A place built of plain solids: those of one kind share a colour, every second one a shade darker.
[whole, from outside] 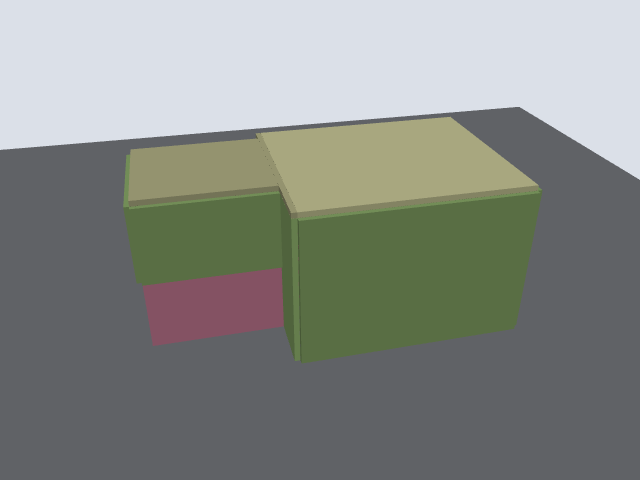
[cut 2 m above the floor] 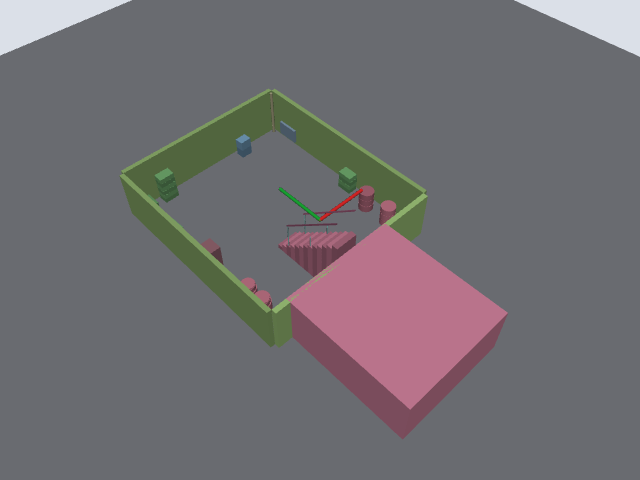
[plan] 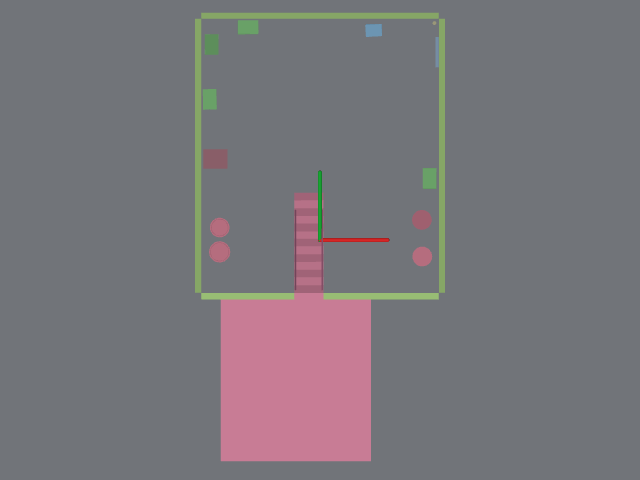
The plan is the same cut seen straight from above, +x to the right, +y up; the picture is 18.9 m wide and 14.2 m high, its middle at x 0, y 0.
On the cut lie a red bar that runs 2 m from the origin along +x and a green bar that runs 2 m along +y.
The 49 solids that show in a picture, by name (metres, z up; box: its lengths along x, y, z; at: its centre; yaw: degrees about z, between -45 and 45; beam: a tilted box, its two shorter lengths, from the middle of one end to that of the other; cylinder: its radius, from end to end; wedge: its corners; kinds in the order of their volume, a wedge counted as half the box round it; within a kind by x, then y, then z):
{
 "floor_1": {"box": [4.44, 4.98, 3.02], "at": [-0.71, -4.05, 1.21]},
 "wall_1": {"box": [0.18, 8.11, 5.65], "at": [-3.61, 2.49, 2.77]},
 "wall_2": {"box": [2.76, 0.2, 5.65], "at": [-2.14, -1.66, 2.77]},
 "wall_3": {"box": [4.44, 0.18, 2.88], "at": [-0.71, -6.63, 4.16]},
 "wall_4": {"box": [7.03, 0.18, 5.65], "at": [0.0, 6.63, 2.77]},
 "wall_5": {"box": [0.18, 4.78, 2.88], "at": [1.6, -4.15, 4.16]},
 "wall_6": {"box": [3.41, 0.2, 5.65], "at": [1.81, -1.66, 2.77]},
 "wall_7": {"box": [0.18, 8.11, 5.65], "at": [3.61, 2.49, 2.77]},
 "roof_1": {"box": [4.44, 4.78, 0.2], "at": [-0.71, -4.15, 5.7]},
 "roof_2": {"box": [7.03, 0.2, 0.2], "at": [0.0, -1.66, 5.7]},
 "roof_3": {"box": [7.03, 8.11, 0.2], "at": [0.0, 2.49, 5.7]},
 "tread_1": {"wedge": [[-0.76, -1.57, -0.05], [-0.76, -1.57, 2.52], [-0.76, -1.34, -0.05], [-0.76, -1.34, 2.52], [0.1, -1.57, -0.05], [0.1, -1.57, 2.52], [0.1, -1.34, -0.05], [0.1, -1.34, 2.52]]},
 "tread_2": {"wedge": [[-0.76, -1.34, -0.05], [-0.76, -1.34, 2.33], [-0.76, -1.1, -0.05], [-0.76, -1.1, 2.33], [0.1, -1.34, -0.05], [0.1, -1.34, 2.33], [0.1, -1.1, -0.05], [0.1, -1.1, 2.32]]},
 "tread_3": {"wedge": [[-0.76, -1.1, -0.05], [-0.76, -1.1, 2.13], [-0.76, -0.88, -0.05], [-0.76, -0.88, 2.13], [0.1, -1.1, -0.05], [0.1, -1.1, 2.12], [0.1, -0.88, -0.05], [0.1, -0.88, 2.12]]},
 "tread_4": {"wedge": [[-0.76, -0.88, -0.05], [-0.76, -0.88, 1.93], [-0.76, -0.65, -0.05], [-0.76, -0.65, 1.93], [0.1, -0.88, -0.05], [0.1, -0.88, 1.93], [0.1, -0.65, -0.05], [0.1, -0.65, 1.93]]},
 "tread_5": {"wedge": [[-0.76, -0.65, -0.05], [-0.76, -0.65, 1.73], [-0.76, -0.42, -0.05], [-0.76, -0.42, 1.73], [0.1, -0.65, -0.05], [0.1, -0.65, 1.73], [0.1, -0.42, -0.05], [0.1, -0.42, 1.73]]},
 "tread_6": {"wedge": [[-0.76, -0.43, -0.05], [-0.76, -0.43, 1.54], [-0.76, -0.19, -0.05], [-0.76, -0.19, 1.54], [0.1, -0.42, -0.05], [0.1, -0.42, 1.54], [0.1, -0.19, -0.05], [0.1, -0.19, 1.54]]},
 "tread_7": {"wedge": [[-0.76, -0.19, -0.05], [-0.76, -0.19, 1.34], [-0.76, 0.03, -0.05], [-0.76, 0.03, 1.34], [0.1, -0.19, -0.05], [0.1, -0.19, 1.34], [0.1, 0.04, -0.05], [0.1, 0.04, 1.34]]},
 "tread_8": {"wedge": [[-0.76, 0.03, -0.05], [-0.76, 0.03, 1.15], [-0.76, 0.25, -0.05], [-0.76, 0.25, 1.15], [0.1, 0.04, -0.05], [0.1, 0.04, 1.15], [0.1, 0.26, -0.05], [0.1, 0.26, 1.15]]},
 "tread_9": {"wedge": [[-0.76, 0.25, -0.05], [-0.76, 0.25, 0.95], [-0.76, 0.49, -0.05], [-0.76, 0.49, 0.95], [0.1, 0.25, -0.05], [0.1, 0.25, 0.95], [0.1, 0.49, -0.05], [0.1, 0.49, 0.95]]},
 "tread_10": {"wedge": [[-0.76, 0.48, -0.05], [-0.76, 0.48, 0.76], [-0.76, 0.71, -0.05], [-0.76, 0.71, 0.76], [0.1, 0.48, -0.05], [0.1, 0.48, 0.76], [0.1, 0.71, -0.05], [0.1, 0.71, 0.76]]},
 "tread_11": {"wedge": [[-0.76, 0.7, -0.05], [-0.76, 0.7, 0.58], [-0.76, 0.94, -0.05], [-0.76, 0.94, 0.58], [0.1, 0.71, -0.05], [0.1, 0.71, 0.58], [0.1, 0.94, -0.05], [0.1, 0.94, 0.58]]},
 "tread_12": {"wedge": [[-0.76, 0.94, -0.05], [-0.76, 0.94, 0.39], [-0.76, 1.17, -0.05], [-0.76, 1.17, 0.38], [0.1, 0.94, -0.05], [0.1, 0.94, 0.39], [0.1, 1.18, -0.05], [0.1, 1.18, 0.39]]},
 "tread_13": {"wedge": [[-0.76, 1.17, -0.05], [-0.76, 1.17, 0.19], [-0.76, 1.4, -0.05], [-0.76, 1.4, 0.19], [0.1, 1.18, -0.05], [0.1, 1.18, 0.19], [0.1, 1.4, -0.05], [0.1, 1.4, 0.19]]},
 "plant_1": {"cylinder": 0.31, "from": [-2.97, -0.35, 0.22], "to": [-2.97, -0.35, 0.64]},
 "plant_2": {"cylinder": 0.26, "from": [-2.97, -0.35, 0.84], "to": [-2.97, -0.35, 0.86]},
 "plant_3": {"cylinder": 0.29, "from": [-2.97, 0.37, 0.23], "to": [-2.97, 0.37, 0.66]},
 "plant_4": {"cylinder": 0.24, "from": [-2.97, 0.37, 0.87], "to": [-2.97, 0.37, 0.89]},
 "plant_5": {"cylinder": 0.28, "from": [3.01, 0.6, 0.0], "to": [3.01, 0.6, 0.88]},
 "plant_6": {"cylinder": 0.28, "from": [3.03, -0.49, 0.0], "to": [3.03, -0.49, 0.88]},
 "crate_1": {"box": [0.4, 0.6, 0.3], "at": [-3.26, 4.16, 0.75], "yaw": 1.9},
 "crate_2": {"box": [0.4, 0.6, 0.3], "at": [-3.2, 5.79, 0.75], "yaw": 1.0},
 "crate_3": {"box": [0.6, 0.4, 0.2], "at": [-2.13, 6.29, 0.3], "yaw": 2.4},
 "crate_4": {"box": [0.6, 0.4, 0.2], "at": [-2.13, 6.29, 0.5]},
 "crate_5": {"box": [0.6, 0.4, 0.2], "at": [-2.13, 6.3, 0.7], "yaw": -1.4},
 "crate_6": {"box": [0.6, 0.4, 0.2], "at": [-2.13, 6.3, 0.9], "yaw": 0.5},
 "crate_7": {"box": [0.6, 0.4, 0.2], "at": [-2.13, 6.3, 1.1], "yaw": 0.2},
 "crate_8": {"box": [0.6, 0.4, 0.25], "at": [-2.12, 6.29, 0.07], "yaw": 0.8},
 "crate_9": {"box": [0.4, 0.6, 0.2], "at": [3.24, 1.82, 0.3], "yaw": -0.1},
 "crate_10": {"box": [0.4, 0.6, 0.2], "at": [3.24, 1.82, 0.7], "yaw": -0.6},
 "crate_11": {"box": [0.4, 0.6, 0.2], "at": [3.25, 1.81, 0.5], "yaw": 0.3},
 "crate_12": {"box": [0.4, 0.6, 0.25], "at": [3.25, 1.83, 0.07], "yaw": -0.4},
 "bin_1": {"box": [0.72, 0.58, 1.11], "at": [-3.1, 2.4, 0.51]},
 "guard_rail_1": {"wedge": [[-0.75, -1.49, 3.59], [-0.75, -1.49, 3.65], [-0.75, 0.9, 1.56], [-0.75, 0.9, 1.61], [-0.7, -1.49, 3.59], [-0.7, -1.49, 3.65], [-0.7, 0.9, 1.56], [-0.7, 0.9, 1.61]]},
 "guard_rail_2": {"wedge": [[0.05, -1.49, 3.59], [0.05, -1.49, 3.65], [0.05, 0.9, 1.56], [0.05, 0.9, 1.61], [0.09, -1.49, 3.59], [0.09, -1.49, 3.65], [0.09, 0.9, 1.56], [0.09, 0.9, 1.61]]},
 "carton_1": {"box": [0.48, 0.36, 0.39], "at": [1.59, 6.2, 0.59], "yaw": 3.3},
 "carton_2": {"box": [0.48, 0.36, 0.44], "at": [1.6, 6.21, 0.17], "yaw": 0.1},
 "pipe_1": {"cylinder": 0.06, "from": [3.39, 6.41, 0.0], "to": [3.39, 6.41, 5.6]},
 "radiator_1": {"box": [0.1, 0.9, 0.6], "at": [3.47, 5.56, 0.45]}
}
